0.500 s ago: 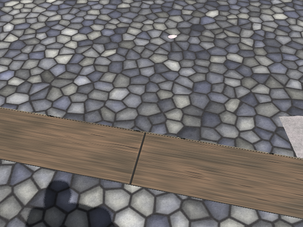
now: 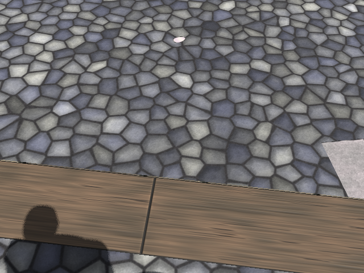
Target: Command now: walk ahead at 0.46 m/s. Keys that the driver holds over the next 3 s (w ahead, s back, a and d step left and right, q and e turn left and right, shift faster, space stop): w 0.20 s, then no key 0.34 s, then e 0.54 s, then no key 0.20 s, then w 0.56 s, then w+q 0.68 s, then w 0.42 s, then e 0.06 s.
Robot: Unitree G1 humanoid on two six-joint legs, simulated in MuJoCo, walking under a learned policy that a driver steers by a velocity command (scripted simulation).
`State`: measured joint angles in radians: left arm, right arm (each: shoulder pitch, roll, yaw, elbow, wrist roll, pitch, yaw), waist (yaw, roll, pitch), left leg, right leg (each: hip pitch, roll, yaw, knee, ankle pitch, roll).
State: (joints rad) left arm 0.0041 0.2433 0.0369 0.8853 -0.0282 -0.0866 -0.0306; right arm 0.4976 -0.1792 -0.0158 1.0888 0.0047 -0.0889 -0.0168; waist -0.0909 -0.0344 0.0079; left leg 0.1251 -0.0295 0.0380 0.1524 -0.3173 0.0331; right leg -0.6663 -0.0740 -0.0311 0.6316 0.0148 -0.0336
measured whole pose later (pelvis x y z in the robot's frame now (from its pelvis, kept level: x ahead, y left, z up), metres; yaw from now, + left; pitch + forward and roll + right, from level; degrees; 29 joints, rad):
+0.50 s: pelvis +0.26 -0.04 +0.01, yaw +0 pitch +1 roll -2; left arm 0.27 0.23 0.03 1.03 0.01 -0.08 0.00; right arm 0.09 -0.24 -0.05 0.90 0.00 -0.07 -0.02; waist 0.06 0.05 0.02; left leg -0.57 0.08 -0.04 0.63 -0.03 0.00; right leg -0.10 0.08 -0.07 0.28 -0.20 -0.06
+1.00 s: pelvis +0.31 -0.05 -0.01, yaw -12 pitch +1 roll +2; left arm 0.22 0.27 0.08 0.88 0.02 0.04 0.01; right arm 0.07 -0.28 -0.08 0.91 0.00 0.02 -0.07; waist 0.03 0.03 0.03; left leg -0.49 0.07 0.07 0.83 -0.45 -0.03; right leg -0.34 0.00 -0.02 0.63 -0.32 -0.06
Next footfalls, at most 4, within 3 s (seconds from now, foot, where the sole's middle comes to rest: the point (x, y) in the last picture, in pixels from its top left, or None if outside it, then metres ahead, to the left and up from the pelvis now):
0.12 right None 0.27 -0.12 -0.77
0.56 left None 0.45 0.09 -0.77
0.94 right None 0.35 -0.15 -0.77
1.42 left None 0.41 0.06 -0.77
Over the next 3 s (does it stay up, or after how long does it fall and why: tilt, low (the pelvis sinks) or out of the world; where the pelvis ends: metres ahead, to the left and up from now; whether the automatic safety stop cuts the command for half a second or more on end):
stays up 1.13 -0.29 0.00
